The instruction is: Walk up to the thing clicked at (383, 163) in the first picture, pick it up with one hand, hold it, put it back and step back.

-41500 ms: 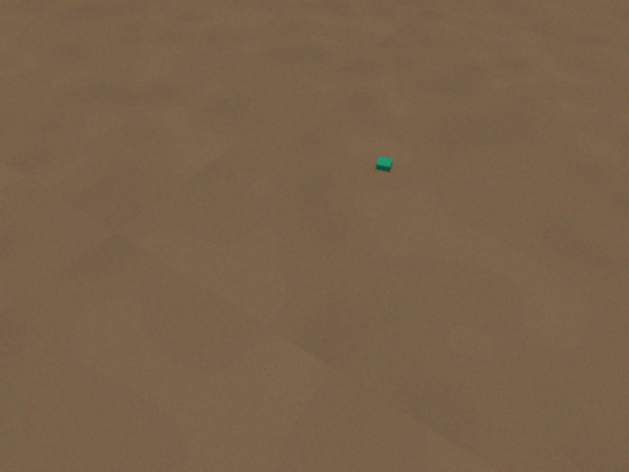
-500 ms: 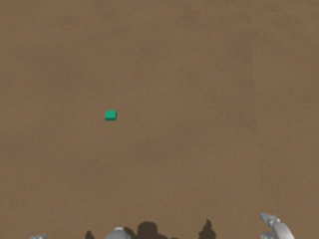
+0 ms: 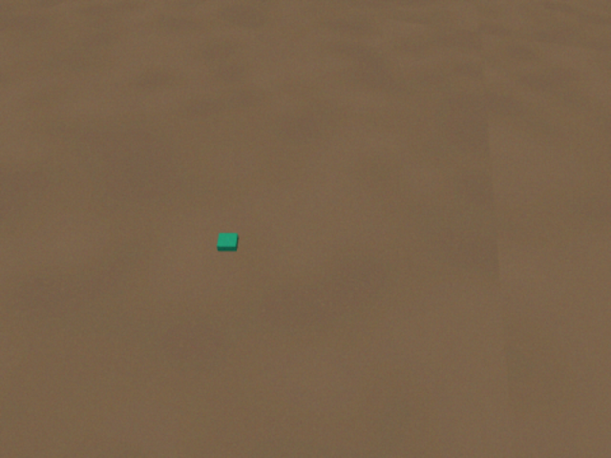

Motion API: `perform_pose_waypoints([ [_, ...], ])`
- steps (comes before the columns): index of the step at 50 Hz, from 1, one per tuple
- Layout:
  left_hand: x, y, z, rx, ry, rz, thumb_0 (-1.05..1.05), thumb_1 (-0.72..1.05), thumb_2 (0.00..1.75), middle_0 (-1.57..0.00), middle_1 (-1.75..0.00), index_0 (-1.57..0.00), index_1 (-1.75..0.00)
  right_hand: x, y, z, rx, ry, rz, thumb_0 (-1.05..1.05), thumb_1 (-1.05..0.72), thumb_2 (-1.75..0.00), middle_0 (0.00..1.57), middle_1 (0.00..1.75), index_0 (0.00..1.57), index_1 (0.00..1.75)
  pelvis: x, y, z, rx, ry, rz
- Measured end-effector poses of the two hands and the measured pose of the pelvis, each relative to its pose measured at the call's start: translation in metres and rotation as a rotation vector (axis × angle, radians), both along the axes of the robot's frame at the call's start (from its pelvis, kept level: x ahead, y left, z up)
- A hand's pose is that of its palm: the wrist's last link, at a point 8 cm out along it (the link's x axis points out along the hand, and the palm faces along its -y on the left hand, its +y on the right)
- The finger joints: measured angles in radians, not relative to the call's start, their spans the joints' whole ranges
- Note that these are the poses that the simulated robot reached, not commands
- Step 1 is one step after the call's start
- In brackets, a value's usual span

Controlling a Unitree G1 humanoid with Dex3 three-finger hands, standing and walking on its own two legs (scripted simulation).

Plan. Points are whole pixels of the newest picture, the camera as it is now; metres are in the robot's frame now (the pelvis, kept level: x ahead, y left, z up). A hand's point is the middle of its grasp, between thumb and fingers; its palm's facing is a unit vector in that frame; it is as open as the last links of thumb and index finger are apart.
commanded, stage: step back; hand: left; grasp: from above
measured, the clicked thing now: (227, 242) +1.08 +0.28 -0.75
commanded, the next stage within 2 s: stand in 0.66 s
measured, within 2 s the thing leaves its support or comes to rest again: neither
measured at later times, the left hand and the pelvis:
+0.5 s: hand out of the picture +0.12 +0.26 -0.16, palm faces +0.07 -0.94 -0.34, open 7.4 cm; pelvis +0.04 +0.00 -0.01, yaw +2 degrees
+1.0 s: hand out of the picture +0.12 +0.26 -0.14, palm faces +0.02 -0.94 -0.33, open 7.4 cm; pelvis +0.05 +0.00 +0.01, yaw +2 degrees
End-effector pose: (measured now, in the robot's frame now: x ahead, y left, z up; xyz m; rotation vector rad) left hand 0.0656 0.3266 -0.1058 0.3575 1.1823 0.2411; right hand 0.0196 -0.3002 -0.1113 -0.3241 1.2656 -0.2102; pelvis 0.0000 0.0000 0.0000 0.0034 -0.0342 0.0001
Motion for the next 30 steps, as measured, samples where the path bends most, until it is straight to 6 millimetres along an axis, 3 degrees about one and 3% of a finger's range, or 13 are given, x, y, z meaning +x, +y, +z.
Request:
perform_pose_waypoints([
  [7, 0.029, -0.026, -0.003, 0.014, -0.066, -0.017, 0.00, 0.90, 0.90, -0.20, -0.30, -0.20, -0.30, 0.018, -0.032, -0.014, -0.024, -0.006, -0.018, 0.00, -0.90, -0.90, 0.21, 0.30, 0.21, 0.30, 0.010, -0.019, -0.011, -0.026, -0.020, 0.010],
  [14, 0.036, -0.047, 0.001, -0.027, -0.105, 0.008, 0.00, 0.90, 0.90, -0.21, -0.30, -0.21, -0.30, 0.060, -0.031, -0.014, -0.012, -0.045, 0.043, 0.00, -0.91, -0.90, 0.21, 0.30, 0.20, 0.30, 0.023, -0.020, -0.007, -0.001, -0.017, 0.036],
  [30, 0.051, -0.011, -0.014, -0.055, -0.026, 0.069, 0.00, 0.90, 0.90, -0.20, -0.30, -0.20, -0.30, 0.115, 0.018, -0.005, 0.007, -0.052, 0.078, 0.00, -0.91, -0.90, 0.21, 0.30, 0.21, 0.30, 0.051, 0.005, -0.002, -0.011, 0.001, 0.042],
])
